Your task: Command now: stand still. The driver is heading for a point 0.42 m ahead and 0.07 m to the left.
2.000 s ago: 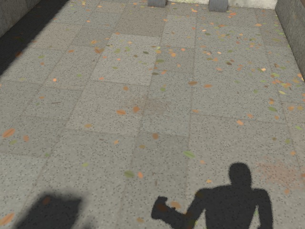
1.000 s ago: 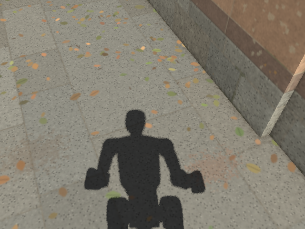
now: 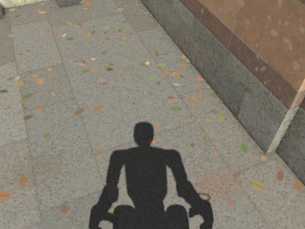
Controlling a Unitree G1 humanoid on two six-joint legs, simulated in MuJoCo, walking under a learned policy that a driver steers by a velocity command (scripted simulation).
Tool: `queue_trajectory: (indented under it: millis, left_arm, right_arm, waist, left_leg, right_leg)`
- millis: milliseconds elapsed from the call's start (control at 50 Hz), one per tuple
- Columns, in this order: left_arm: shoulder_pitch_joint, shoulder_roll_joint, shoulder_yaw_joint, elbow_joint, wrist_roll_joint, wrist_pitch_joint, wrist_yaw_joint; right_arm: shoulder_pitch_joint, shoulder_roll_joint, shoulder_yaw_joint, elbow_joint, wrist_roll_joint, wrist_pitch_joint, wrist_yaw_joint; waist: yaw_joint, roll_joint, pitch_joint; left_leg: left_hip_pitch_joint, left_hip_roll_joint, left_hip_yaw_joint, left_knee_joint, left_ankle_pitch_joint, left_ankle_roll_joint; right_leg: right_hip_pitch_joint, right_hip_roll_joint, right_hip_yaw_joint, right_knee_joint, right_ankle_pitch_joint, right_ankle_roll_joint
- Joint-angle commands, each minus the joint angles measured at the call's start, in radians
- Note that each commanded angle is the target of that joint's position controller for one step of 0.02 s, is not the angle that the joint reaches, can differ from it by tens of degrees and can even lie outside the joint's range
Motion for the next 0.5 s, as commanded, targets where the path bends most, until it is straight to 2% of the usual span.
queue_trajectory:
  millis: [20,240,500]
  left_arm:
    - [0.046,0.086,0.019,-0.015,-0.001,-0.011,0.004]
    - [0.069,0.078,0.011,0.077,-0.003,-0.010,0.005]
    - [0.089,0.070,-0.004,0.157,-0.005,-0.008,0.001]
  right_arm:
    - [-0.002,-0.094,-0.018,-0.016,0.001,-0.007,-0.005]
    - [0.017,-0.092,-0.015,0.052,0.003,-0.002,-0.011]
    - [0.043,-0.085,-0.006,0.093,0.005,-0.002,-0.011]
  waist:
    - [-0.001,-0.003,-0.001]
    - [-0.001,-0.006,0.019]
    - [0.003,-0.005,0.035]
  left_leg:
    - [0.124,0.025,-0.031,-0.064,0.167,0.034]
    - [0.128,0.018,-0.025,-0.091,0.148,0.032]
    - [0.130,0.013,-0.019,-0.107,0.144,0.030]
  right_leg:
    - [-0.130,-0.046,0.045,-0.133,0.169,-0.017]
    - [-0.122,-0.043,0.036,-0.162,0.157,-0.017]
    - [-0.117,-0.039,0.029,-0.181,0.153,-0.017]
